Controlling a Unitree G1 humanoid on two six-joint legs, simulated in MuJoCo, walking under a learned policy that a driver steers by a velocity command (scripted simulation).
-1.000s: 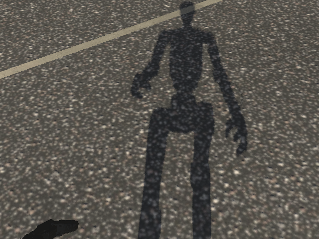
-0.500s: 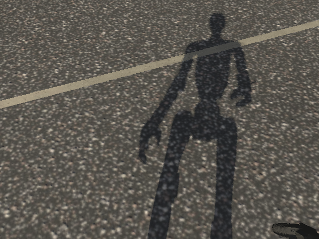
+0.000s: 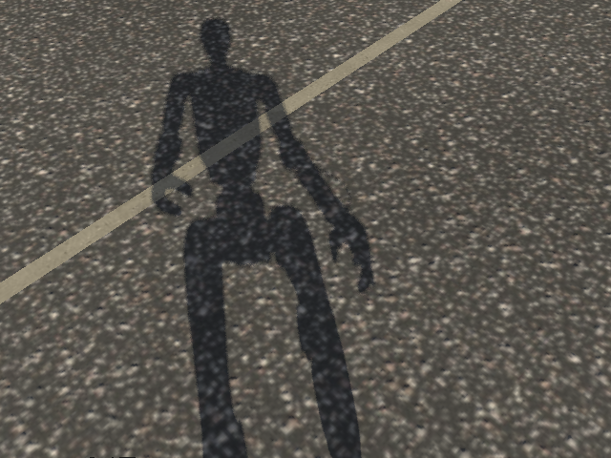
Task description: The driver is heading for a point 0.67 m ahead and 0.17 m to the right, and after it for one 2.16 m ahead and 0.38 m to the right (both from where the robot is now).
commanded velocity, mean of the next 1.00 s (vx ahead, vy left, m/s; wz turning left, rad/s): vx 0.40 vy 0.00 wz -0.55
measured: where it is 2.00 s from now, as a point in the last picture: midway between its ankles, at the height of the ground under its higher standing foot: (367, 413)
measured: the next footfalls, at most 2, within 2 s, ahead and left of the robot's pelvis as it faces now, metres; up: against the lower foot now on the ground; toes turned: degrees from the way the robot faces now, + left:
right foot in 0.02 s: +0.19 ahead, -0.10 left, +0.00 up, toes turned -4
left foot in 0.52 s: +0.50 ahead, +0.06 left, +0.00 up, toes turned -22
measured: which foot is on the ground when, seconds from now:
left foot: down 0.00-0.04, up 0.06-0.50, down 0.52-0.98, up 1.00-1.00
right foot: up 0.00-0.00, down 0.02-0.52, up 0.54-0.96, down 0.98-1.00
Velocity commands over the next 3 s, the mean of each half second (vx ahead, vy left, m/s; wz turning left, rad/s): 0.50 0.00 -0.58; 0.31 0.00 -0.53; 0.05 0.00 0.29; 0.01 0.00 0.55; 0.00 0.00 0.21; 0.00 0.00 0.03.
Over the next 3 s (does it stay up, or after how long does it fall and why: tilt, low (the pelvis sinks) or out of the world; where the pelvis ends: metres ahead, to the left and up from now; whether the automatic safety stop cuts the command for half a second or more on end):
stays up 0.57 -0.08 0.02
